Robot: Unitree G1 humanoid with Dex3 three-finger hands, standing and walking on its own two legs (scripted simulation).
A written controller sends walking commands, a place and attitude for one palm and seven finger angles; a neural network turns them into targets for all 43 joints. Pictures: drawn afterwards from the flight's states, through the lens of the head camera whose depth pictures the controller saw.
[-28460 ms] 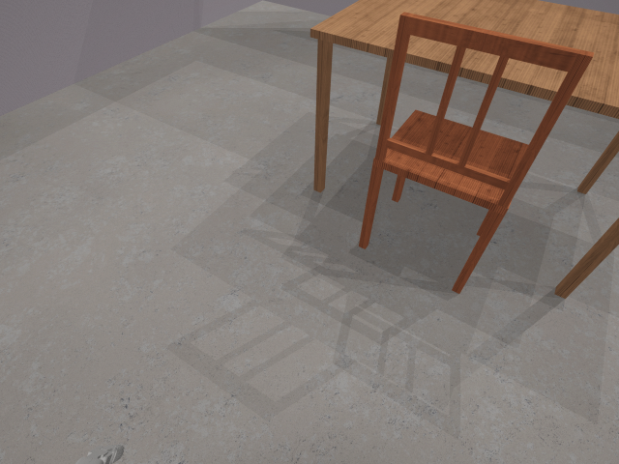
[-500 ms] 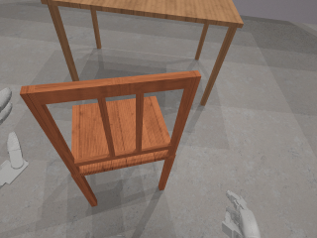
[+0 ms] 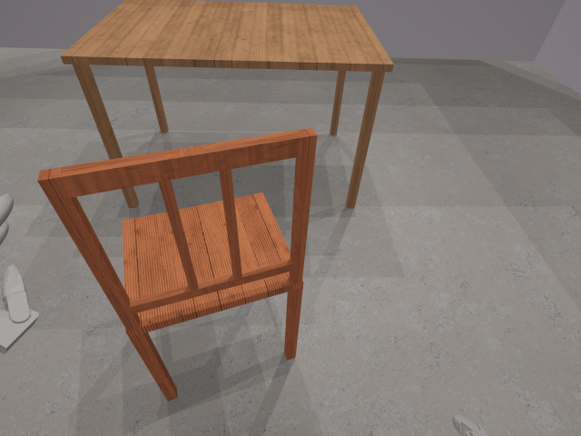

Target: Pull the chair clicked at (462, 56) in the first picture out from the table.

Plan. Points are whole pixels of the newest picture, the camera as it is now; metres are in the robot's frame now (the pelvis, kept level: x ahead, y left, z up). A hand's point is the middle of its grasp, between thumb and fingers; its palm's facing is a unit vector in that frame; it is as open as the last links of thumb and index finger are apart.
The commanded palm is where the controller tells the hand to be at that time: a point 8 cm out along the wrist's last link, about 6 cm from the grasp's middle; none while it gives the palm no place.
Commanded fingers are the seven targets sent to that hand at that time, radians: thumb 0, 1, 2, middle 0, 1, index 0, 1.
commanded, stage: stop stepping back and stand still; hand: left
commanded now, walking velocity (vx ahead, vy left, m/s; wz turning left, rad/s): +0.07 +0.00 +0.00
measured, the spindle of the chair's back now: (181, 240) +0.49 +0.22 -0.05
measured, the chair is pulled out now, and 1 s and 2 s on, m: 0.66 0.66 0.66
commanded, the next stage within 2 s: let the arm hang, fingers relaxed in 0.12 s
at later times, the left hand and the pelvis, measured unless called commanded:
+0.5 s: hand out of the picture +0.09 +0.16 -0.16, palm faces +0.10 -0.99 -0.14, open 7.0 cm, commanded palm none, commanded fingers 0.00 0.90 0.90 -0.20 -0.30 -0.20 -0.30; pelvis +0.00 -0.01 +0.00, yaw +1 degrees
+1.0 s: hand out of the picture -0.03 +0.14 -0.17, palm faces +0.05 -0.98 -0.18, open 7.4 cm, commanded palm none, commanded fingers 0.00 0.90 0.90 -0.20 -0.30 -0.20 -0.30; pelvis +0.00 -0.03 +0.00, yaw +1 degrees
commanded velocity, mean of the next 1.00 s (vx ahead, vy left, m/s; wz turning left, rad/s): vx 0.00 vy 0.00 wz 0.00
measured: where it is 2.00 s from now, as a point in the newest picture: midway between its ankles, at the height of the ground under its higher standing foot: outside the picture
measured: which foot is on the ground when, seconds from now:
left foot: down 0.00-1.00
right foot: down 0.00-1.00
